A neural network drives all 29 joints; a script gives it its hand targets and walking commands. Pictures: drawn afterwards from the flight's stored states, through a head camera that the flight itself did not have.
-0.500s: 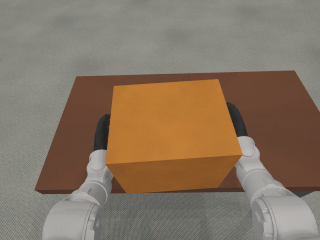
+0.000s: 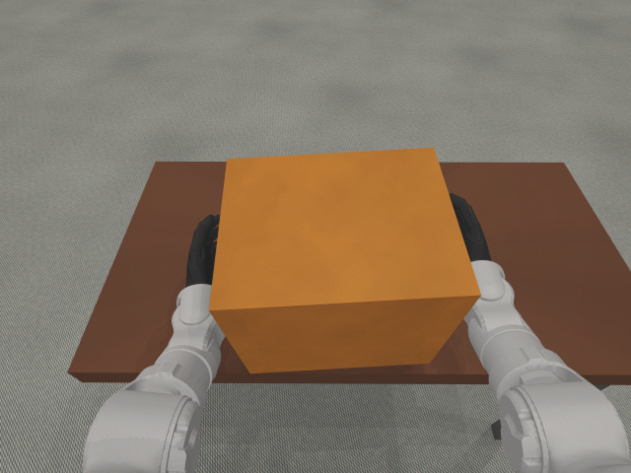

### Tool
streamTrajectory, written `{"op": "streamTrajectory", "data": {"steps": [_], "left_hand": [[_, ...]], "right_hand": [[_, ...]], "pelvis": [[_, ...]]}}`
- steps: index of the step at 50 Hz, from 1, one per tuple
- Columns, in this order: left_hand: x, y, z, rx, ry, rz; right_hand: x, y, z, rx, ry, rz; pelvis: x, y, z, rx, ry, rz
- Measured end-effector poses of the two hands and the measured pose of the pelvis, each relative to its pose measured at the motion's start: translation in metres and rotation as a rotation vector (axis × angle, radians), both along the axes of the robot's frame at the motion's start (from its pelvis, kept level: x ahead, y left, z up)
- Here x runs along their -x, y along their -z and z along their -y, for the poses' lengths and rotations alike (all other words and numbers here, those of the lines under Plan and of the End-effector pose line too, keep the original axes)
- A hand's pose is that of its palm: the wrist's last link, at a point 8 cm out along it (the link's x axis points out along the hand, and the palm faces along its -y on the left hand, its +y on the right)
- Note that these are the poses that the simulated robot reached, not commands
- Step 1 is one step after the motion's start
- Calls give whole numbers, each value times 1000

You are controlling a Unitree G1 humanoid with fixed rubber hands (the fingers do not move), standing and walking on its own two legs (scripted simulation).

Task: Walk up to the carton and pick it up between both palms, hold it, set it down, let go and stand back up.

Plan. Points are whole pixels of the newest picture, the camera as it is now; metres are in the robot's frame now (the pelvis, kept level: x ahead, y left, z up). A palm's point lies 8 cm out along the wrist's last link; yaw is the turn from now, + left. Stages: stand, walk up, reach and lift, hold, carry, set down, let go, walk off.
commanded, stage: reach and lift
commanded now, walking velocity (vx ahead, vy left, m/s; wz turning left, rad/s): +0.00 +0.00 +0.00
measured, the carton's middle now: (335, 268) +0.40 +0.00 +0.03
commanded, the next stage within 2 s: none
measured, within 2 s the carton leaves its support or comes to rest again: neither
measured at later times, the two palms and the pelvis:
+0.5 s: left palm (200, 251) +0.39 +0.17 +0.08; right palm (489, 240) +0.40 -0.19 +0.10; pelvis +0.01 +0.00 +0.01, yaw +1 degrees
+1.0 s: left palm (170, 237) +0.36 +0.19 +0.14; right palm (500, 232) +0.37 -0.17 +0.15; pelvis +0.02 +0.00 +0.02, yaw +2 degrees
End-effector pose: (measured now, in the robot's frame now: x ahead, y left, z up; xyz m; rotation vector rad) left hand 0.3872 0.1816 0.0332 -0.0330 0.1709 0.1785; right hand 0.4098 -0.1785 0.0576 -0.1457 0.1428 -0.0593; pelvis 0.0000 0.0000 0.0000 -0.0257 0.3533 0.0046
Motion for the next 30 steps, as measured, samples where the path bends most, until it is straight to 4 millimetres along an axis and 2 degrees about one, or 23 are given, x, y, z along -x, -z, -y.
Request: {"op": "streamTrajectory", "data": {"steps": [11,24,30], "left_hand": [[-4,-29,-5,-10,8,6],[-2,-49,7,3,32,0],[1,-66,7,1,37,-5]], "right_hand": [[-1,-27,-4,-42,15,4],[12,-40,7,-120,55,-5],[17,-52,8,-165,73,-15]], "pelvis": [[-3,-8,-3,-2,-10,77],[-13,-14,-2,-9,-13,167],[-17,-15,-1,-12,-9,211]]}}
